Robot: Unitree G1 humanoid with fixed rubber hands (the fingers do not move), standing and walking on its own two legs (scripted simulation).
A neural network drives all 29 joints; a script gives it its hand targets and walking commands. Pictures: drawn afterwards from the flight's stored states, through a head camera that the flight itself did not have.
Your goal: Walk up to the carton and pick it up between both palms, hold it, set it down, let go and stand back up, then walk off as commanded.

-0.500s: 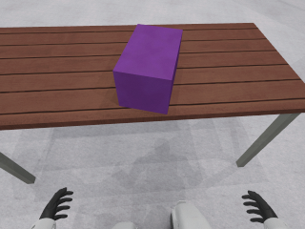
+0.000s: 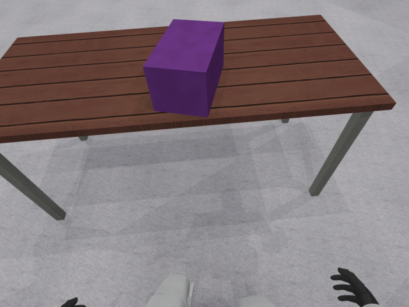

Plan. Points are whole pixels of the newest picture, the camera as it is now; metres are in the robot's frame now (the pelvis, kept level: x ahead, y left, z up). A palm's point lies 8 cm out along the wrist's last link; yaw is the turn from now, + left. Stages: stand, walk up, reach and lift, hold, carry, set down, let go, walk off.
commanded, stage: walk off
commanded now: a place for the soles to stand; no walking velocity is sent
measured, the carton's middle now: (189, 66) +0.82 +0.04 +0.00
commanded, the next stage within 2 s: stand in 1.34 s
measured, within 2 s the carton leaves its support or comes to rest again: neither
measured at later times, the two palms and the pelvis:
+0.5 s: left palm out of the picture -0.06 +0.32 -0.11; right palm out of the picture -0.05 -0.27 -0.08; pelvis -0.17 +0.03 -0.01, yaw +1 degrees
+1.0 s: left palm out of the picture -0.15 +0.31 -0.08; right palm out of the picture -0.12 -0.28 -0.08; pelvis -0.24 +0.01 +0.01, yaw +2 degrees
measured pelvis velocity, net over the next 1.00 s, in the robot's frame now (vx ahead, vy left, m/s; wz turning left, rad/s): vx -0.24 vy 0.01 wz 0.03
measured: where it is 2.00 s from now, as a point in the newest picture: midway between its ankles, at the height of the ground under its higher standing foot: outside the picture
